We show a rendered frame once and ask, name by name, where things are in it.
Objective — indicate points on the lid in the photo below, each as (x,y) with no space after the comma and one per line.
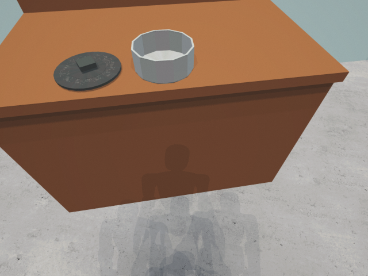
(68,75)

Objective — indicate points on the knob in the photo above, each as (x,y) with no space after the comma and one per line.
(86,63)

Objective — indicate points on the table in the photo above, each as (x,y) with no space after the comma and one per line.
(257,81)

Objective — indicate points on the pot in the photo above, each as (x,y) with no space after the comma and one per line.
(163,56)

